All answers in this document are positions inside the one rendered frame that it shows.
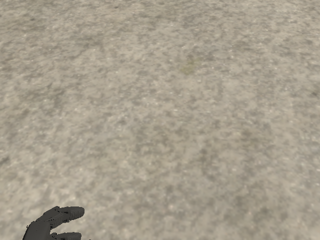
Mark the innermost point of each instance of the left robot hand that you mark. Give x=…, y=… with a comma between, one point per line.
x=41, y=228

